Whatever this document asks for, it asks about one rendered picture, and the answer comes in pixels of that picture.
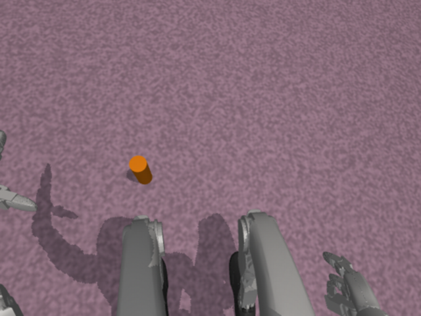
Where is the left robot hand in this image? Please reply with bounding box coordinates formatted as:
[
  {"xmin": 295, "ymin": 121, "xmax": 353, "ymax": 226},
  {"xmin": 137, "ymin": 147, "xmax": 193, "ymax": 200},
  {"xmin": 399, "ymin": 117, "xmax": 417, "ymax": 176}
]
[{"xmin": 0, "ymin": 130, "xmax": 37, "ymax": 211}]

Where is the left robot arm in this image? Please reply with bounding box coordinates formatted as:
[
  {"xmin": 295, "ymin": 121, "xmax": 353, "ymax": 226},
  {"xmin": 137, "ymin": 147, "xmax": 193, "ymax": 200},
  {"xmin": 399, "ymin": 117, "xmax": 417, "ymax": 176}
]
[{"xmin": 0, "ymin": 284, "xmax": 24, "ymax": 316}]

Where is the right robot foot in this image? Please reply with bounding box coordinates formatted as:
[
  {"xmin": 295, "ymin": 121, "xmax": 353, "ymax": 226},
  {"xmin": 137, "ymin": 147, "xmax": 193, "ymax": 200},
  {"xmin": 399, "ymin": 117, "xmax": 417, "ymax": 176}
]
[{"xmin": 229, "ymin": 251, "xmax": 256, "ymax": 316}]

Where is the can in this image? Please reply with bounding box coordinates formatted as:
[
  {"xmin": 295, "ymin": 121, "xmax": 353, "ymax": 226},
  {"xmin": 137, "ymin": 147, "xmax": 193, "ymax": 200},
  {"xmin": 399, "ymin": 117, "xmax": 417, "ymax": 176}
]
[{"xmin": 129, "ymin": 155, "xmax": 152, "ymax": 184}]

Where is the right robot hand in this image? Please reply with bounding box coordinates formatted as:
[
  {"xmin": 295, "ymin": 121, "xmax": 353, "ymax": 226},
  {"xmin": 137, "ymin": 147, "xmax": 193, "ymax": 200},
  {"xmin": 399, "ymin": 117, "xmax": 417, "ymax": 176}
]
[{"xmin": 323, "ymin": 251, "xmax": 381, "ymax": 316}]

